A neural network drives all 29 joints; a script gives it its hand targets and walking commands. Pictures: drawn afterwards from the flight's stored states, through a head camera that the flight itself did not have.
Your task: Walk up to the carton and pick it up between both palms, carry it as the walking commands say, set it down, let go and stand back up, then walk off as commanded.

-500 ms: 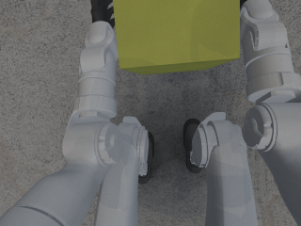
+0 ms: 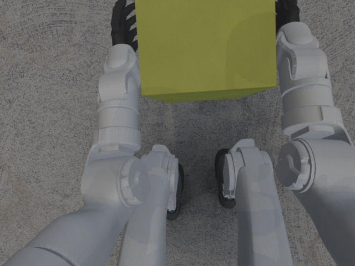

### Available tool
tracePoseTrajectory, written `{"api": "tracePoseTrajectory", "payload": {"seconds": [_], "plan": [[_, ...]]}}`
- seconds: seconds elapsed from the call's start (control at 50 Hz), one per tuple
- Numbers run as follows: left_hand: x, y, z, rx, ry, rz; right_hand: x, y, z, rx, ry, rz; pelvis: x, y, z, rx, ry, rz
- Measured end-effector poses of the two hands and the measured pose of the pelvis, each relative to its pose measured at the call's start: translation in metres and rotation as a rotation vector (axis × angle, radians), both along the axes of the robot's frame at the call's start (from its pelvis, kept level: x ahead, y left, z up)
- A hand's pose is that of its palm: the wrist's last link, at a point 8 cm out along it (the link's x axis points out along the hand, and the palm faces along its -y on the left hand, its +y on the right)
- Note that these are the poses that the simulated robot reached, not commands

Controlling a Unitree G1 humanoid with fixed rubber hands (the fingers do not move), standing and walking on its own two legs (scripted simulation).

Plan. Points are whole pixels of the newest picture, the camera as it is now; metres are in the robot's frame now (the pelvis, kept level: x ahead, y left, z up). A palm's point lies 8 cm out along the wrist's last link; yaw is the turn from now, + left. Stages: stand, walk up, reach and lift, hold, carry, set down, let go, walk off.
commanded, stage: reach and lift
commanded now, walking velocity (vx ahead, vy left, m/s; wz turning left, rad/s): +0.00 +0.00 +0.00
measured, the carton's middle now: (201, 45) +0.53 -0.04 -0.16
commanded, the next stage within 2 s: none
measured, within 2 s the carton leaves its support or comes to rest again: neither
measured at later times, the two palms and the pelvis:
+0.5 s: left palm (108, 41) +0.50 +0.11 -0.01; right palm (306, 15) +0.50 -0.19 -0.02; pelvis +0.01 +0.00 +0.06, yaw +0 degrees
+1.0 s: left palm (76, 35) +0.48 +0.11 +0.07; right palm (336, 1) +0.48 -0.18 +0.06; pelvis +0.02 +0.00 +0.12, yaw -1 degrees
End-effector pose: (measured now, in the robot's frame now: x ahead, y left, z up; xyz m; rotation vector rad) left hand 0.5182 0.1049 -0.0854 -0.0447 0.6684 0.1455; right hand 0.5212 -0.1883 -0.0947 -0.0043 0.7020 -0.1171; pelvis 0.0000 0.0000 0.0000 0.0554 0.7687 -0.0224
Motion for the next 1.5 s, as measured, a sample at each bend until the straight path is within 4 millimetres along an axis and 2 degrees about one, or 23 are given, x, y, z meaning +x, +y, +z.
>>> {"api": "tracePoseTrajectory", "payload": {"seconds": [0.42, 1.5], "plan": [[-0.016, 0.0, 0.063, -0.006, -0.004, 0.005, -0.014, -0.001, 0.063, 0.005, -0.004, 0.005, 0.004, -0.004, 0.048, 0.001, -0.012, -0.006], [-0.064, 0.01, 0.228, -0.006, -0.008, -0.005, -0.063, 0.009, 0.226, 0.017, -0.007, -0.005, 0.04, -0.005, 0.189, -0.025, -0.203, -0.029]]}}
